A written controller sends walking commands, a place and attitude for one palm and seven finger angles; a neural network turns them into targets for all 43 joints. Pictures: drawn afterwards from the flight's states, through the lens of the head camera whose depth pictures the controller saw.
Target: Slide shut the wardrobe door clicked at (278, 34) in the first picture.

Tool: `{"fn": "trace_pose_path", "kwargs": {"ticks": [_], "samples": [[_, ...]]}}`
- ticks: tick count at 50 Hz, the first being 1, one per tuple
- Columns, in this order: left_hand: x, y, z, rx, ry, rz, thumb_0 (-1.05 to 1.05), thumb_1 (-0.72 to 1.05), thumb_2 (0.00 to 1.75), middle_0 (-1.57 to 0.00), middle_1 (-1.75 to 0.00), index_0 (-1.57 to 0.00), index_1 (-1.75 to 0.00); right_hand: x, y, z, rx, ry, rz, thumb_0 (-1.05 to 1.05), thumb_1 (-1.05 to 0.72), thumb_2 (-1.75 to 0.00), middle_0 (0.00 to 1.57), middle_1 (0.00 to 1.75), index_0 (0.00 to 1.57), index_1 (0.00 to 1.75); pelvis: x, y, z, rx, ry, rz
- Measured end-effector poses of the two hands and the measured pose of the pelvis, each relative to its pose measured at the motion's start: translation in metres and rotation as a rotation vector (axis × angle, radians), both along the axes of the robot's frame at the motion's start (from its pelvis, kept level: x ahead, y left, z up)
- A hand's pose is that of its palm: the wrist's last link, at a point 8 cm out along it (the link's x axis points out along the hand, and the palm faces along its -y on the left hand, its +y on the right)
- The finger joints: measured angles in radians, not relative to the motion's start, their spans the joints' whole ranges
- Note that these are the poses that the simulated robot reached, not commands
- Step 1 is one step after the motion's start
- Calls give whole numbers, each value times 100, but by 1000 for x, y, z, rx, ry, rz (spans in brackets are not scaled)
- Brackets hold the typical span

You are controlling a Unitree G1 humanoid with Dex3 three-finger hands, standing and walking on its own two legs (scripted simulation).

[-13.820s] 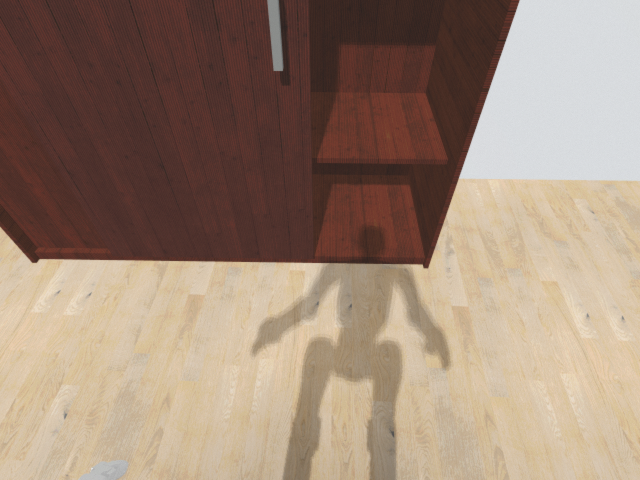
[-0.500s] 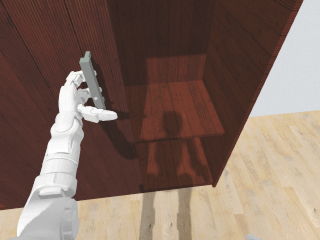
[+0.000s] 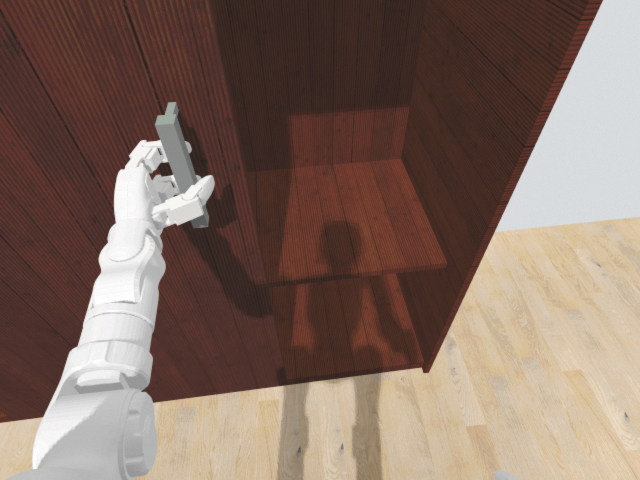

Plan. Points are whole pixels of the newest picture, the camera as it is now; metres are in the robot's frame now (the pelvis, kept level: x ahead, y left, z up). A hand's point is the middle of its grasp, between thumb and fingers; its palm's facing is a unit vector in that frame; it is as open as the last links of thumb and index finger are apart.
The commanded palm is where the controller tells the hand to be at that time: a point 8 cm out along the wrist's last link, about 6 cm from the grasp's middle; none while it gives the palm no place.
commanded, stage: grip the handle and tug to test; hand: left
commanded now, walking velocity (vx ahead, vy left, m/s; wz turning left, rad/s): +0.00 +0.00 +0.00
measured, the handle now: (187, 168) +0.49 +0.19 +0.15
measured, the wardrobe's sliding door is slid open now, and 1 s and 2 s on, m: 0.44 0.44 0.39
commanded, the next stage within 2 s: tug the door sideways, standing still in 0.86 s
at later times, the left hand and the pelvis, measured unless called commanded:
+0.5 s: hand (191, 194) +0.43 +0.17 +0.15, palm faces +0.17 -0.98 +0.00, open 6.9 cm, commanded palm +0.39 +0.21 +0.15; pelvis +0.00 +0.00 +0.00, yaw +0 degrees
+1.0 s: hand (191, 197) +0.42 +0.17 +0.15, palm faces +0.15 -0.99 +0.01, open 7.1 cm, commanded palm +0.38 +0.21 +0.15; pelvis +0.03 +0.00 +0.00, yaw -2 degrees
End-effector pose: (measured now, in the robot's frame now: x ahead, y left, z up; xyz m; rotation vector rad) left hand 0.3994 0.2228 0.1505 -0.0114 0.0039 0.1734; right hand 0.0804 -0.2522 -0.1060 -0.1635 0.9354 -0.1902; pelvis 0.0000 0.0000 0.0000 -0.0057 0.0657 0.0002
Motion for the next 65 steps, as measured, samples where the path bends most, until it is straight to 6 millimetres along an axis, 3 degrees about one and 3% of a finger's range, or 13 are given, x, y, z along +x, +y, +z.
{"fn": "trace_pose_path", "kwargs": {"ticks": [4,39,54,60,65], "samples": [[1,0,0,2,0,-4,0,56,76,-32,-129,-32,-131,-1,0,-1,-2,16,3,1,-91,-89,20,30,20,30,1,0,0,0,1,2],[-2,-4,0,-2,-2,-10,1,63,72,-23,-131,-23,-131,30,-2,8,11,-58,-5,1,-91,-89,20,30,20,30,17,-2,2,5,2,-22],[-4,-5,0,-2,0,-15,1,64,76,-20,-125,-20,-127,73,5,16,-1,-84,20,1,-91,-89,20,30,20,30,40,2,4,-3,3,-15],[-2,-6,2,0,17,15,1,58,81,-24,-129,-25,-131,91,15,8,-9,-49,94,1,-91,-89,20,30,20,30,36,4,3,-5,7,30],[1,-10,4,24,34,31,1,60,83,-24,-132,-28,-134,94,28,4,12,-47,134,1,-91,-89,20,30,20,30,30,5,2,-4,10,60]]}}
